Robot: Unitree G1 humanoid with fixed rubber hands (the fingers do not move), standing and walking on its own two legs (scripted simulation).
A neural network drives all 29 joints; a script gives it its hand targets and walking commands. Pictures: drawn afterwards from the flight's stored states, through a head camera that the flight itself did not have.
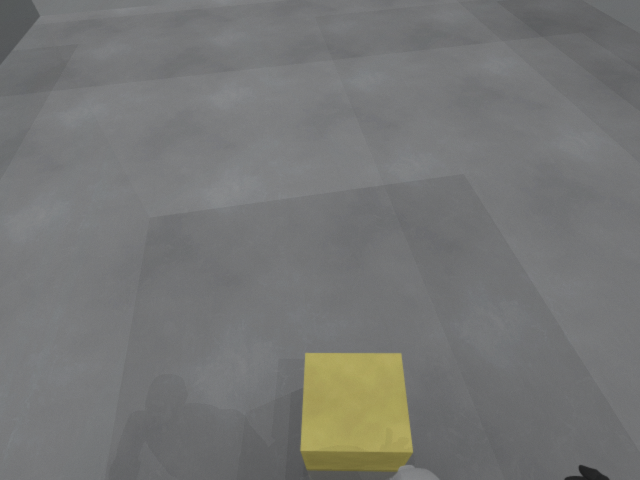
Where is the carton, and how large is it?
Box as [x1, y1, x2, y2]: [300, 353, 412, 471]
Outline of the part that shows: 305,353 300,450 306,468 313,470 397,471 398,467 404,465 412,453 400,353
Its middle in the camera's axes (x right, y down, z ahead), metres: +0.09 +0.47 +1.06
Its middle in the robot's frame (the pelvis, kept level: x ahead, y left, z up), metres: +0.40 -0.04 -0.64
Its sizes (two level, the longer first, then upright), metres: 0.261 0.241 0.239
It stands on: the floor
